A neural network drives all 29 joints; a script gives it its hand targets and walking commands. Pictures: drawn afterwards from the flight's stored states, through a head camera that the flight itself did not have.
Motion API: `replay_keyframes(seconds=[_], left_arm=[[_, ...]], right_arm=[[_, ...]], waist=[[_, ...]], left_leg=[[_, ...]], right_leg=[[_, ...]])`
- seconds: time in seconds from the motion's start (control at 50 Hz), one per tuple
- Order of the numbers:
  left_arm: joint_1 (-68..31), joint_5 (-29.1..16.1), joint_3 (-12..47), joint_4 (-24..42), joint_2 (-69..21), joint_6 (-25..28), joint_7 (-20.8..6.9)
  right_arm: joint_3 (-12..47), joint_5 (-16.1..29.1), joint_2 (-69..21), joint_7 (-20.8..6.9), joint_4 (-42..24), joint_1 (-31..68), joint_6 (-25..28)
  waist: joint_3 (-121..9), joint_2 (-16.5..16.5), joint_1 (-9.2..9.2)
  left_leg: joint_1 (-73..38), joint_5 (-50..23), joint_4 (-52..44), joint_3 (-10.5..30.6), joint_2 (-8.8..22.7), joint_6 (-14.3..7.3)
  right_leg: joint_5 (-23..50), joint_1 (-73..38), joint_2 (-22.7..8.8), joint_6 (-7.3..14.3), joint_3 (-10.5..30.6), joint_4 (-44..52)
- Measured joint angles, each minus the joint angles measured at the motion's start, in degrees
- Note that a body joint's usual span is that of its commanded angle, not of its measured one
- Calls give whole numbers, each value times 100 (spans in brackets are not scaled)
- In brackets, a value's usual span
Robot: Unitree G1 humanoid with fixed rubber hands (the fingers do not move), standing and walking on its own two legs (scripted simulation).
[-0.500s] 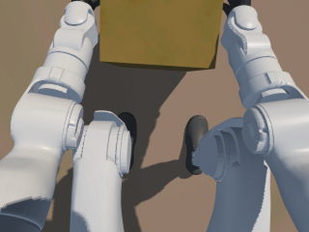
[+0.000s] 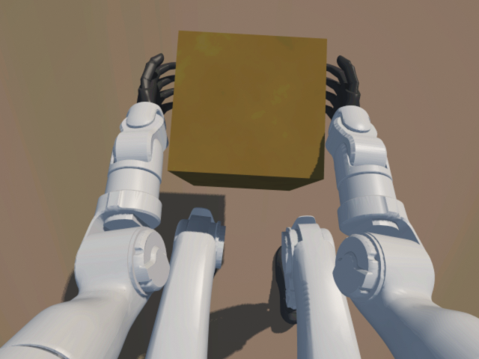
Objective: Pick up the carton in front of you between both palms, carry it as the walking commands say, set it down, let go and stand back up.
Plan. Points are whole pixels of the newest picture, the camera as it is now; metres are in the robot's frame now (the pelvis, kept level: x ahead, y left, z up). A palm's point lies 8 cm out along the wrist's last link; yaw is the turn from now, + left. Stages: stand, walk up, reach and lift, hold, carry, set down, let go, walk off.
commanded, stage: reach and lift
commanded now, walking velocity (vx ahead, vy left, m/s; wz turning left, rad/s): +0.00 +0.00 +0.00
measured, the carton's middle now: (246, 128) +0.47 +0.03 -0.13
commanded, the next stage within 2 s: none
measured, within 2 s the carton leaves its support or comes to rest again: neither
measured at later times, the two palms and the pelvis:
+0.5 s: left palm (117, 77) +0.44 +0.17 +0.09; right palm (407, 84) +0.45 -0.13 +0.09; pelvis +0.04 +0.00 +0.13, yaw +0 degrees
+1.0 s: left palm out of the picture +0.41 +0.16 +0.25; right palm out of the picture +0.42 -0.14 +0.25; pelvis +0.09 +0.00 +0.27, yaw +1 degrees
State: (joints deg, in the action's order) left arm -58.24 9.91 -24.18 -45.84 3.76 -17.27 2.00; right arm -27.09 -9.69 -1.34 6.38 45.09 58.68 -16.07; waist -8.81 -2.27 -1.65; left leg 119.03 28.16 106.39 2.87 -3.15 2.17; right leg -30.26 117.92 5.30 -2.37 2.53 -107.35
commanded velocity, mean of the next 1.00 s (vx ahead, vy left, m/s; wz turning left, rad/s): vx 0.00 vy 0.00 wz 0.00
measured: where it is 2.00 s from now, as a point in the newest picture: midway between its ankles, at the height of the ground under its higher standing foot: (245, 292)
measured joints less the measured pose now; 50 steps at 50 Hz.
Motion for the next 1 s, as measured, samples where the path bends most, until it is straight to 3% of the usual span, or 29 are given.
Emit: replay_keyframes(seconds=[0.28,0.78,1.0], left_arm=[[1093,-137,280,942,-353,-199,-6],[3041,36,533,1191,-898,-126,11],[3864,77,742,1601,-1041,-393,-29]], right_arm=[[389,229,-267,-30,-965,-1175,-183],[647,11,-593,-253,-1075,-3055,-113],[883,-96,-727,-318,-1478,-3850,-405]], waist=[[-365,46,51],[-386,88,105],[-97,119,117]], left_leg=[[-1284,31,-1134,19,37,-40],[-5435,-347,-4121,50,70,-138],[-7602,-791,-5777,80,105,-154]], right_leg=[[-8,-1292,-47,47,36,1163],[381,-5439,-204,159,140,4152],[825,-7589,-275,203,178,5787]])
